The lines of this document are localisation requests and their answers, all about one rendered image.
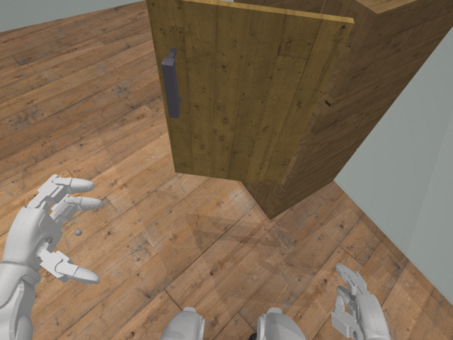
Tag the left robot forearm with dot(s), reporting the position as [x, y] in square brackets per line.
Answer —
[17, 296]

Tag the robot right hand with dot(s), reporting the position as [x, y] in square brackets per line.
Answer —
[366, 319]

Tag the robot left thigh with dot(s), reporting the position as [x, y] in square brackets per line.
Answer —
[185, 325]

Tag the robot right thigh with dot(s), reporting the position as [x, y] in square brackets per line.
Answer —
[276, 326]

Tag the cupboard door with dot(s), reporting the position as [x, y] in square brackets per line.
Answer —
[249, 78]

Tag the robot thigh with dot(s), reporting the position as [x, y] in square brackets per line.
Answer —
[276, 326]
[185, 325]

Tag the handle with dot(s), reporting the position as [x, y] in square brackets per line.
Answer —
[171, 86]

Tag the robot left hand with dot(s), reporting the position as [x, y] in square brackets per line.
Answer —
[25, 242]

